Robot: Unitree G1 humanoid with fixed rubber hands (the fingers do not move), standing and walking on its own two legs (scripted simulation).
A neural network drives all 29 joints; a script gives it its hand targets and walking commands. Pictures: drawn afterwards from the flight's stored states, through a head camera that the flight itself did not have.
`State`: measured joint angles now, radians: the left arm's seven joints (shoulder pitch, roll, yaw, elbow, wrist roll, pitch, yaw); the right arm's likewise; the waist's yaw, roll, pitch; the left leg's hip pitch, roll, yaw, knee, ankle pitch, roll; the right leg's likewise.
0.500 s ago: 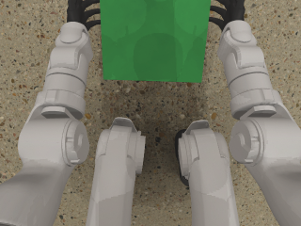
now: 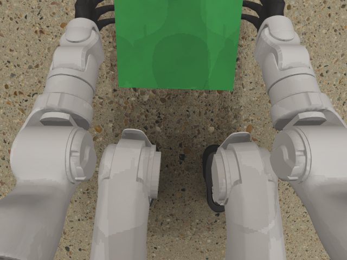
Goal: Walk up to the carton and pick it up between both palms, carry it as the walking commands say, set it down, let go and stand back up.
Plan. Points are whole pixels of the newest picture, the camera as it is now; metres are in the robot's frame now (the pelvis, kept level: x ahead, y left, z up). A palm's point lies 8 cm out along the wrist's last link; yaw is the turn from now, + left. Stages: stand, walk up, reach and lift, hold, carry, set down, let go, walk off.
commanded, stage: set down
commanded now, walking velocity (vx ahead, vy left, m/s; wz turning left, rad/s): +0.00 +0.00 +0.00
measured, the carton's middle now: (177, 27) +0.54 +0.03 -0.25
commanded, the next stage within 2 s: none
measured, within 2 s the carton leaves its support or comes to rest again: rests again in 0.56 s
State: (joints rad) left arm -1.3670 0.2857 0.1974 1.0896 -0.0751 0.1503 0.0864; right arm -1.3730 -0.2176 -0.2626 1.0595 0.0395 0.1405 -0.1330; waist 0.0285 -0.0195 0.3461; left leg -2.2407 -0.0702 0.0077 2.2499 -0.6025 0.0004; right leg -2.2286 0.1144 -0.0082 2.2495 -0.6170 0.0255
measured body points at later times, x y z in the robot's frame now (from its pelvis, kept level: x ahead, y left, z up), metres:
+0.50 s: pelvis +0.00 +0.00 -0.01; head +0.36 +0.02 +0.26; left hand +0.53 +0.19 -0.19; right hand +0.54 -0.14 -0.18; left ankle +0.11 +0.11 -0.33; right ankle +0.11 -0.11 -0.33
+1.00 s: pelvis +0.00 +0.00 -0.01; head +0.37 +0.02 +0.24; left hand +0.54 +0.19 -0.20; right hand +0.55 -0.14 -0.19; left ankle +0.11 +0.11 -0.33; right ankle +0.11 -0.11 -0.33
